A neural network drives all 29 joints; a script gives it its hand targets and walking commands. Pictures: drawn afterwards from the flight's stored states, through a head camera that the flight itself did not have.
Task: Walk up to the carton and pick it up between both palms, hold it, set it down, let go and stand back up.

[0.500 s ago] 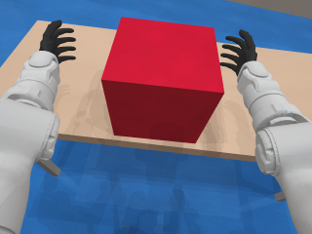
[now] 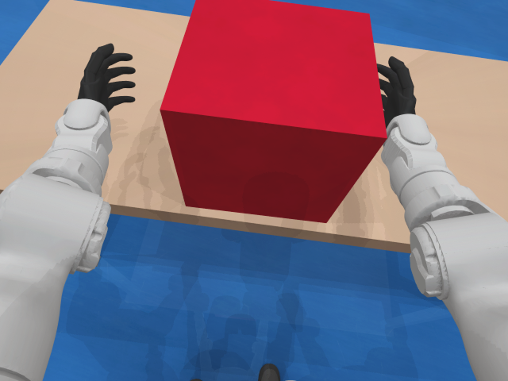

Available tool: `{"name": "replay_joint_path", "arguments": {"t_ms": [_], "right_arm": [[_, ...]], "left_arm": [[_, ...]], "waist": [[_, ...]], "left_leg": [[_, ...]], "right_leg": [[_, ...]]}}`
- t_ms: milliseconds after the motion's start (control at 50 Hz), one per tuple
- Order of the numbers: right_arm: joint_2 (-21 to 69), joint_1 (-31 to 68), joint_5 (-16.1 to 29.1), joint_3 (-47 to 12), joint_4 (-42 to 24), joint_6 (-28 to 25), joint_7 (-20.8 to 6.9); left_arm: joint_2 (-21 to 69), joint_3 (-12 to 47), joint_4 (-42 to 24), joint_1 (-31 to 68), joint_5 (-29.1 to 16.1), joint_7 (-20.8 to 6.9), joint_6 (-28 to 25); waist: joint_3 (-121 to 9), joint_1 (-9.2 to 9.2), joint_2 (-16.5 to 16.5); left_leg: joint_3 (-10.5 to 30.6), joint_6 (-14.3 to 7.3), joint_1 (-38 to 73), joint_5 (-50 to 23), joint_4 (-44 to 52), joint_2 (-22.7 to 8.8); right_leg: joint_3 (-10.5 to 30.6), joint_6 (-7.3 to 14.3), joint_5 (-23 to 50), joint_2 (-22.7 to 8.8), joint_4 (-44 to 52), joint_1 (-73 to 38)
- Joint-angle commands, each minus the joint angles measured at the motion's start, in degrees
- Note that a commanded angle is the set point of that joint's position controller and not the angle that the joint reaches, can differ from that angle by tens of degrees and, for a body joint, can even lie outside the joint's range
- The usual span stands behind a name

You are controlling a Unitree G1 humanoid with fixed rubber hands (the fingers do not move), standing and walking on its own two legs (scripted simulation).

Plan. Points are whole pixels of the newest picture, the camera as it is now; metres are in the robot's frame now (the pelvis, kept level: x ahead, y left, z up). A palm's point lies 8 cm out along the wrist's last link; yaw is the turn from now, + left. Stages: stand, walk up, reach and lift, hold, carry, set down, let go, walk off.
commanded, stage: reach and lift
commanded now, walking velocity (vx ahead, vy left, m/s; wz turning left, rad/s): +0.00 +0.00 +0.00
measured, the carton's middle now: (269, 118) +0.54 -0.04 +0.05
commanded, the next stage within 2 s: none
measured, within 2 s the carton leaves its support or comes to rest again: neither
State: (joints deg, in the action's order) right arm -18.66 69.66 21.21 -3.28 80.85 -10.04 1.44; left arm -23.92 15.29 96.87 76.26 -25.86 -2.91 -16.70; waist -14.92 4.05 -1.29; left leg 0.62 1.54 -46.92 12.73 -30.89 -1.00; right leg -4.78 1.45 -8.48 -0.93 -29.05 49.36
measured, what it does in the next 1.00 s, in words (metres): stands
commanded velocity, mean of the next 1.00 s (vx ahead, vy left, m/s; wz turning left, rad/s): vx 0.00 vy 0.00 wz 0.00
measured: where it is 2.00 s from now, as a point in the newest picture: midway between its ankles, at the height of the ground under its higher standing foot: outside the picture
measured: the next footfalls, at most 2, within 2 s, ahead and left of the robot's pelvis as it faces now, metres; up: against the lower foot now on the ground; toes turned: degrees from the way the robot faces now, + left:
none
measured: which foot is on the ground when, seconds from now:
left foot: down 0.00-1.00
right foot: down 0.00-1.00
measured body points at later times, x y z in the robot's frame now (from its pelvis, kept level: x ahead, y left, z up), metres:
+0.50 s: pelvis +0.00 +0.01 +0.00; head +0.13 +0.02 +0.44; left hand +0.53 +0.16 +0.10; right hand +0.50 -0.22 +0.11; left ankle -0.01 +0.13 -0.72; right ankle +0.02 -0.10 -0.72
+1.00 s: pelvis +0.01 +0.01 +0.01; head +0.13 +0.02 +0.45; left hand +0.53 +0.15 +0.10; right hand +0.50 -0.21 +0.11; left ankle -0.01 +0.13 -0.72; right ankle +0.02 -0.10 -0.72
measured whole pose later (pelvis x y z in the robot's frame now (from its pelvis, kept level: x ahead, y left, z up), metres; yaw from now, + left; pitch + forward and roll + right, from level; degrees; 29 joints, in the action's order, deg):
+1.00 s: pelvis +0.01 +0.01 +0.01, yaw -2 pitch +25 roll +0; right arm -12.9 66.3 7.4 9.8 77.0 -10.3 5.6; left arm -16.0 -3.7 95.0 73.9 -9.2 0.5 -19.3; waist -11.4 4.5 -1.3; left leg -1.5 0.8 -37.3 11.6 -24.5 -0.8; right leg -2.8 0.7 -7.3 -0.8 -23.7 41.0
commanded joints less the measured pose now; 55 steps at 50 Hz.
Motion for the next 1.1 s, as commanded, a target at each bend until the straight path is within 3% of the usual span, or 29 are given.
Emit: {"name": "replay_joint_path", "arguments": {"t_ms": [0, 260, 520, 880, 980, 1080], "right_arm": [[-7.14, 20.52, 0.29, 0.28, -5.54, -1.7, 0.09], [-2.87, 21.42, -2.98, 2.94, -6.4, -1.82, 0.1], [1.88, 20.23, -7.7, 5.66, -8.92, -1.46, 1.47], [7.48, 18.1, -12.91, 9.19, -10.85, -1.37, 1.66], [13.38, 17.7, -18.09, 12.69, -11.52, -1.52, -0.21], [27.81, 14.56, -31.79, 21.27, -13.29, -2.56, -4.92]], "left_arm": [[-6.49, -0.63, -5.26, 22.72, 0.84, 0.04, -1.56], [-1.99, -3.86, -5.74, 23.3, 4.43, 1.02, -2.37], [0.21, -11.72, -6.4, 22.09, 10.52, 2.87, -3.27], [5.11, -17.23, -8.81, 21.45, 15.69, 2.96, -4.04], [10.44, -20.7, -9.27, 21.32, 19.97, 1.1, -4.09], [23.28, -29.16, -11.01, 19.27, 30.52, -3.73, -4.26]], "waist": [[-39.86, -0.82, 3.44], [-37.37, -1.4, 3.47], [-37.19, -2.76, 0.52], [-34.71, -2.04, 1.42], [-31.91, -1.74, 1.67], [-25.85, -1.15, 2.57]], "left_leg": [[-2.88, 1.74, 9.81, -21.49, -0.08, 1.38], [-2.79, 1.86, 13.25, -21.23, 0.76, 0.91], [-3.89, 0.75, 10.32, -19.67, 4.14, 1.21], [-4.24, 0.73, 14.2, -21.54, 5.86, 1.04], [-4.41, 0.58, 16.22, -21.29, 6.96, 1.05], [-4.84, 0.15, 19.9, -20.68, 10.06, 1.26]], "right_leg": [[1.79, -2.62, 27.12, -0.06, -4.13, -35.82], [1.4, -2.23, 23.72, -0.09, -2.29, -32.63], [2.8, -2.79, 27.87, -0.79, -1.77, -41.23], [2.61, -2.37, 30.16, -1.18, -0.11, -42.96], [2.09, -2.19, 29.74, -1.48, 1.2, -43.79], [0.88, -2.32, 29.66, -2.01, 3.94, -46.61]]}}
